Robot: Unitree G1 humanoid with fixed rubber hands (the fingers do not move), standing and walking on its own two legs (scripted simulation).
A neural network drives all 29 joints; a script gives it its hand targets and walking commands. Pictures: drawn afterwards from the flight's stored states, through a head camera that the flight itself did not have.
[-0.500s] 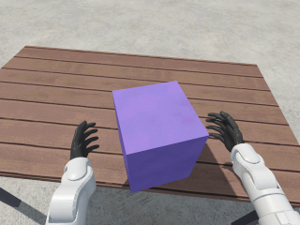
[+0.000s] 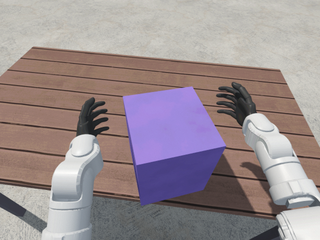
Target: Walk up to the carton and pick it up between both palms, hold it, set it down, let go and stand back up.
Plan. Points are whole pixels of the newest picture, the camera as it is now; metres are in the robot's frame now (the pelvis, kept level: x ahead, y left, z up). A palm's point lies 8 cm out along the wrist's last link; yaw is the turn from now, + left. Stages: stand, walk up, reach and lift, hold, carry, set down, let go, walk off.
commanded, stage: reach and lift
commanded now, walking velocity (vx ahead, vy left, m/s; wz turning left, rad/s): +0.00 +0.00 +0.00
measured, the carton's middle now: (166, 147) +0.39 +0.02 -0.01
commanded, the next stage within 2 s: none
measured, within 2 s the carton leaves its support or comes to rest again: neither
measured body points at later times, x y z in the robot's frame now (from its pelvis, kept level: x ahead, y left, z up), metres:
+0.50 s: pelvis +0.01 +0.00 +0.00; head +0.04 +0.00 +0.45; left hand +0.35 +0.22 +0.13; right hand +0.47 -0.14 +0.15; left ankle +0.04 +0.16 -0.74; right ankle +0.02 -0.11 -0.74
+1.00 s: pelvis +0.01 +0.00 +0.00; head +0.08 +0.00 +0.45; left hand +0.37 +0.20 +0.04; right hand +0.46 -0.12 +0.05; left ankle +0.04 +0.16 -0.74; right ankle +0.02 -0.11 -0.74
